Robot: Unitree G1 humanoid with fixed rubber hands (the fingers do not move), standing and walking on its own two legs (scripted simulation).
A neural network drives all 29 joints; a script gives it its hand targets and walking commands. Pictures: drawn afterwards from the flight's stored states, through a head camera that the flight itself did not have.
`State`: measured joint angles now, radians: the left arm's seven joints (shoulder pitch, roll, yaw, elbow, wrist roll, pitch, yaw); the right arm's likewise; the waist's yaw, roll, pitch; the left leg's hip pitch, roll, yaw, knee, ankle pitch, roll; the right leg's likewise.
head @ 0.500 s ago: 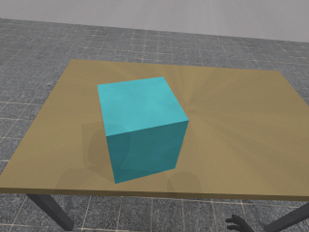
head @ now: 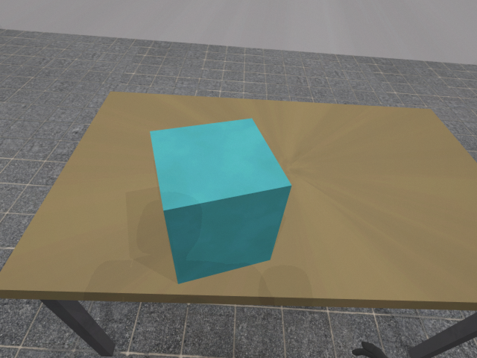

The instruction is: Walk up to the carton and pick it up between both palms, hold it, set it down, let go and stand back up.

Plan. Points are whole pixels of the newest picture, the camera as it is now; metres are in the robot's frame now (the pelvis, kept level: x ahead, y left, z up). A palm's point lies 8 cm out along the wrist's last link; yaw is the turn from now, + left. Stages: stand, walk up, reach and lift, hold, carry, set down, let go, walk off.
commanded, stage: stand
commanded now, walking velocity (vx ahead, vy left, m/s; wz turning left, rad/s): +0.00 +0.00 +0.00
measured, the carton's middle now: (215, 201) +0.43 +0.06 +0.01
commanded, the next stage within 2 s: none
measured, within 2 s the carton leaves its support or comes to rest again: neither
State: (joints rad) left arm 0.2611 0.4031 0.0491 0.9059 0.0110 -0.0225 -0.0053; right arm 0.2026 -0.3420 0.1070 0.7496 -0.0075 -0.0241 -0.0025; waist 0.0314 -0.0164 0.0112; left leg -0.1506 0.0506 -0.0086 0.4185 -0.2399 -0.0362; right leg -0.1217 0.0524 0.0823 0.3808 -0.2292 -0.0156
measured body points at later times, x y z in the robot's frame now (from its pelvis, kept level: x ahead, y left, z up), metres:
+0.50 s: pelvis -0.01 +0.00 +0.00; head -0.02 +0.01 +0.45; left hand +0.04 +0.33 -0.12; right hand +0.13 -0.27 -0.10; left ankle -0.01 +0.14 -0.74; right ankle -0.01 -0.12 -0.74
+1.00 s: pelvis -0.02 +0.00 +0.00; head -0.03 +0.01 +0.45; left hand +0.03 +0.33 -0.12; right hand +0.12 -0.27 -0.10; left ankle -0.01 +0.14 -0.74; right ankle -0.01 -0.12 -0.74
